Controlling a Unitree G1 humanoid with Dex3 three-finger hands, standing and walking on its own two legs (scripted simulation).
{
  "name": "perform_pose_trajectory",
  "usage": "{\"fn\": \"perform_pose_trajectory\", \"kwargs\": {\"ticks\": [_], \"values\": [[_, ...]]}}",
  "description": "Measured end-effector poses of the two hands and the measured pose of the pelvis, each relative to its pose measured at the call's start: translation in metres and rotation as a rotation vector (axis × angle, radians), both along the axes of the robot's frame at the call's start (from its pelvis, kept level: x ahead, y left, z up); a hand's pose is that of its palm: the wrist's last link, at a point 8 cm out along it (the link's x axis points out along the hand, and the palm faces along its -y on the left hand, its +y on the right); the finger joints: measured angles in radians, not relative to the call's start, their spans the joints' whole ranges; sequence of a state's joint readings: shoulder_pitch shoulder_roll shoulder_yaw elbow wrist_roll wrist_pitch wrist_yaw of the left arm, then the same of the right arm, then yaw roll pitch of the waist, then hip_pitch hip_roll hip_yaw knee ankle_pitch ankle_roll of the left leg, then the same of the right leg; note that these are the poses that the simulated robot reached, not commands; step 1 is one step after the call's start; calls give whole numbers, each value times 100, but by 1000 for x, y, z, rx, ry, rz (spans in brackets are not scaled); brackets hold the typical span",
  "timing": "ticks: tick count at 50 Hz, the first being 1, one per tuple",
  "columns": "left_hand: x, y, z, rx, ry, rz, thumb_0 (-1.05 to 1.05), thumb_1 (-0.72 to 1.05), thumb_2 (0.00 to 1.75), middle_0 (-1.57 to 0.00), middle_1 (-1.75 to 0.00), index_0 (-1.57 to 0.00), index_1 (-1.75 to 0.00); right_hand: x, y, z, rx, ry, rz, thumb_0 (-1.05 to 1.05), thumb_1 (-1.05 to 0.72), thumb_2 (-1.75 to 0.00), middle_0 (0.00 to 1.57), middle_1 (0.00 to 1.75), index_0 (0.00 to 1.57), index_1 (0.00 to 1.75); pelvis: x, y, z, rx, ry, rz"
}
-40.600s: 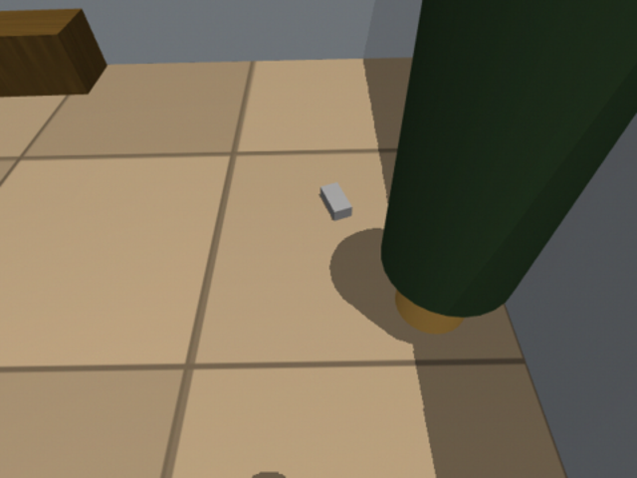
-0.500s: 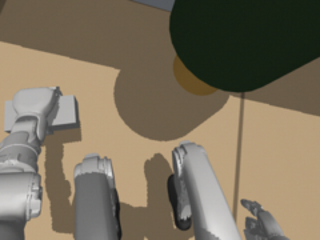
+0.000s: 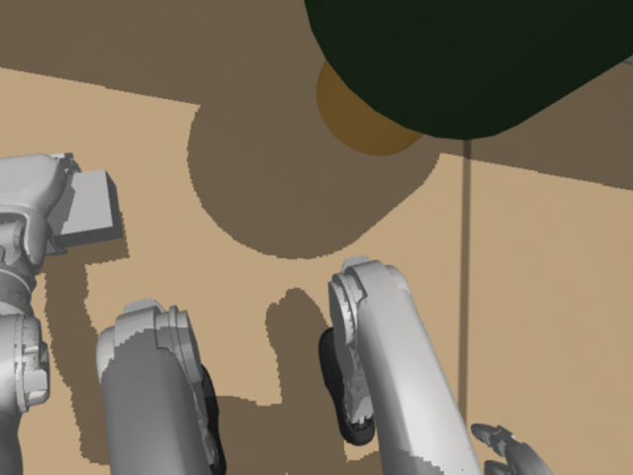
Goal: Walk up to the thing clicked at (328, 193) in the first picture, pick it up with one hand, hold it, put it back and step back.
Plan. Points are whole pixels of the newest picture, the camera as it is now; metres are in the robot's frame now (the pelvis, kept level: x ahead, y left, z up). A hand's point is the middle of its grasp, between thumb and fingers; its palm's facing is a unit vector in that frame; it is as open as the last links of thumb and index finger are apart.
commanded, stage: crouch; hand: left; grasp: from above
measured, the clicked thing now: (46, 214) +0.46 +0.29 -0.22
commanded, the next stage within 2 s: lower in 0.14 s
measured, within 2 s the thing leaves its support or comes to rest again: rests again in 1.24 s
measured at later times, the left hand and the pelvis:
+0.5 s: hand (56, 214) +0.46 +0.28 -0.23, palm faces -0.50 -0.05 -0.87, open 10.8 cm; pelvis +0.00 +0.00 -0.03, yaw -2 degrees
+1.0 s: hand (75, 216) +0.47 +0.28 -0.28, palm faces -0.49 -0.07 -0.87, open 10.8 cm; pelvis +0.01 +0.00 -0.06, yaw -4 degrees
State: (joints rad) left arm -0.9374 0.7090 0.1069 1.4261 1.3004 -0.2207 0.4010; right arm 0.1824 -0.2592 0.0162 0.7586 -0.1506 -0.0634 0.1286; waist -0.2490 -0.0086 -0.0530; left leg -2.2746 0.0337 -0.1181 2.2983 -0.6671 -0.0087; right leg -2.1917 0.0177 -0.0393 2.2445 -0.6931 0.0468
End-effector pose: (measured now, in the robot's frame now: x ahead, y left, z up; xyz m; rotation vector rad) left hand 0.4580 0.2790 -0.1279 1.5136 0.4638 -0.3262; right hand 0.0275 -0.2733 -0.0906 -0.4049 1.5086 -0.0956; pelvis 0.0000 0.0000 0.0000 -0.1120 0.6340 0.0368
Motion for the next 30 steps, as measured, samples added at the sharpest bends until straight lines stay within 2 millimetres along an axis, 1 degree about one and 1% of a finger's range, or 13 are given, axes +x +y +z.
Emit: {"fn": "perform_pose_trajectory", "kwargs": {"ticks": [9, 17, 22, 30], "values": [[7, 1, -13, 1, -9, 7, -1, -10, 53, -66, -55, -67, -54, 4, -1, -15, 6, 1, 19, 0, -92, -90, 20, 30, 20, 30, 1, -2, -14, -5, -12, -10], [10, 4, -25, 5, 1, 9, -1, -11, 53, -66, -55, -67, -54, 12, 0, -23, 7, -5, 41, 0, -92, -90, 20, 30, 20, 30, 2, -1, -22, -11, -20, -12], [10, 4, -38, -6, 21, 5, -1, -11, 53, -67, -54, -67, -54, 15, -1, -25, 1, 0, 59, 0, -92, -90, 20, 30, 20, 30, 3, -1, -28, -19, -26, -17], [11, 4, -61, -22, 1, -5, -1, -11, 53, -67, -54, -67, -54, 14, -3, -31, -17, 15, 73, 0, -91, -89, 20, 30, 20, 30, 5, 0, -41, -28, -42, -23]]}}
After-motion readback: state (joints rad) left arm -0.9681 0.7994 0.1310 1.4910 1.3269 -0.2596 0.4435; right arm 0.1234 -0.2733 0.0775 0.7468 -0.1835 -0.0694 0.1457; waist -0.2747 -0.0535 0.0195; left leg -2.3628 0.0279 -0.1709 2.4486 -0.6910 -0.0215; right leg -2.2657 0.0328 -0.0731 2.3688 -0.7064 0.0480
